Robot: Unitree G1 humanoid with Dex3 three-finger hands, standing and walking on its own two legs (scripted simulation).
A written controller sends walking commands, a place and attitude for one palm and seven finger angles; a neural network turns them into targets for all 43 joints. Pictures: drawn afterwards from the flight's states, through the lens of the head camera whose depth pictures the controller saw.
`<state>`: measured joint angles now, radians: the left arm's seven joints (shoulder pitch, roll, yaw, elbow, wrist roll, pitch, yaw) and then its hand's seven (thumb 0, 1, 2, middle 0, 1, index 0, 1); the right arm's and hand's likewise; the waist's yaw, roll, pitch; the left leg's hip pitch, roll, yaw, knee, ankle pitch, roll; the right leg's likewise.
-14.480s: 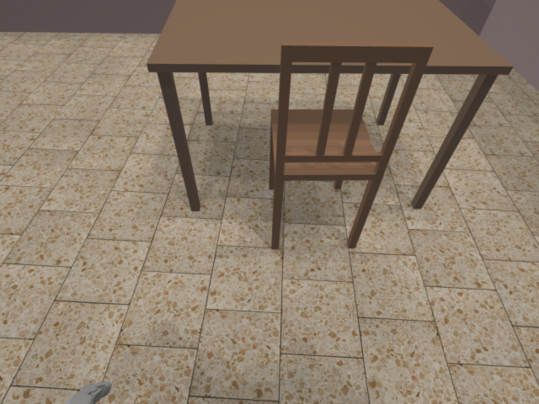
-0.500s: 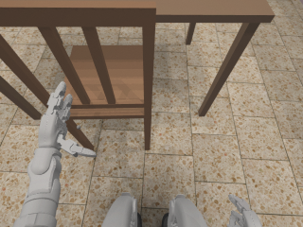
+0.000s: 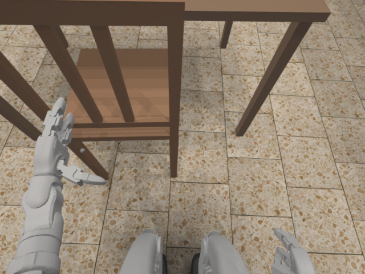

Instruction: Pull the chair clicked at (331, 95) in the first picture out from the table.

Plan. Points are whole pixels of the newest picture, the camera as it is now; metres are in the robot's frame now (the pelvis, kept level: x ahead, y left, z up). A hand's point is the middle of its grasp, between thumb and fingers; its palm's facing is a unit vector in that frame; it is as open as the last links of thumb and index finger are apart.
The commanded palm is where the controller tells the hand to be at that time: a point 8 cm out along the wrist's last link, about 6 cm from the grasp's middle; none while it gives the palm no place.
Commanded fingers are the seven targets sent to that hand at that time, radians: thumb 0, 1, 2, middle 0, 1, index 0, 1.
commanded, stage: aim the fingers beside a spindle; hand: left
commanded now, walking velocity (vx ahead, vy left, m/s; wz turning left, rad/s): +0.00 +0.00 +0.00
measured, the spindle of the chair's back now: (77, 84) +0.51 +0.25 +0.05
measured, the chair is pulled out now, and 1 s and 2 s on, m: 0.00 0.00 0.00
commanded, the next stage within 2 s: none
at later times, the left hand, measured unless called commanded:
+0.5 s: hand (75, 149) +0.36 +0.23 +0.02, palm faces +0.08 -1.00 -0.05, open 16.9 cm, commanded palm +0.33 +0.27 +0.02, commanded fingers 0.00 -0.50 0.30 -0.06 -0.08 -0.06 -0.08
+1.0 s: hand (76, 155) +0.35 +0.22 +0.03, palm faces +0.03 -1.00 -0.06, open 16.9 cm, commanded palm +0.33 +0.27 +0.02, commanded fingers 0.00 -0.50 0.30 -0.06 -0.08 -0.06 -0.08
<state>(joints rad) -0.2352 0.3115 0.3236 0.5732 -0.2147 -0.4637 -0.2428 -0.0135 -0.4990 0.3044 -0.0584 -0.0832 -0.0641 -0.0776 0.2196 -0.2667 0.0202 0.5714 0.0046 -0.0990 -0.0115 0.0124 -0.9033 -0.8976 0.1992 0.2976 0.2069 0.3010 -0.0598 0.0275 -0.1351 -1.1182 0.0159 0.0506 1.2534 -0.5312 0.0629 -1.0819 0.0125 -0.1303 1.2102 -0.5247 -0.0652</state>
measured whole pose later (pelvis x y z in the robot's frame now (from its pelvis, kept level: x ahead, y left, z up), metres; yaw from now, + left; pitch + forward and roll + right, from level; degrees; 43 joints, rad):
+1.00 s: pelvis +0.00 +0.01 +0.01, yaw +0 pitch +22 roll -3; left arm -0.16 0.30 0.29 0.49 -0.24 -0.49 -0.28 -0.01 -0.50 0.30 -0.05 -0.08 -0.06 -0.08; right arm 0.24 -0.27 0.02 0.59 0.01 -0.11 -0.01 0.01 -0.90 -0.90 0.20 0.30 0.21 0.30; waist -0.04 0.04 -0.14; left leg -1.10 0.01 0.04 1.23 -0.52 0.07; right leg -1.05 0.01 -0.13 1.18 -0.51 -0.05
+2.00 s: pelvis +0.00 +0.00 +0.00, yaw +1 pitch +22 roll -3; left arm -0.20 0.28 0.26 0.54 -0.22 -0.49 -0.25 -0.01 -0.50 0.30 -0.06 -0.08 -0.06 -0.08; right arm 0.24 -0.27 0.03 0.61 0.01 -0.12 -0.01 0.01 -0.90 -0.90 0.20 0.30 0.21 0.30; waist -0.04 0.04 -0.16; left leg -1.10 0.00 0.04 1.23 -0.52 0.07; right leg -1.06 0.01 -0.13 1.18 -0.52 -0.06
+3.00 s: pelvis +0.00 +0.00 +0.00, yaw +0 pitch +24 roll -4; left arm -0.49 0.40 0.39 0.83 -0.19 -0.48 -0.29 -0.01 -0.50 0.30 -0.06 -0.08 -0.06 -0.08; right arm 0.27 -0.28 0.03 0.64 0.00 -0.08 -0.01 0.01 -0.90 -0.90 0.20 0.30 0.21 0.30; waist -0.09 0.04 -0.14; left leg -1.17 0.02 0.03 1.27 -0.53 0.07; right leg -1.12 0.02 -0.14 1.21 -0.52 -0.06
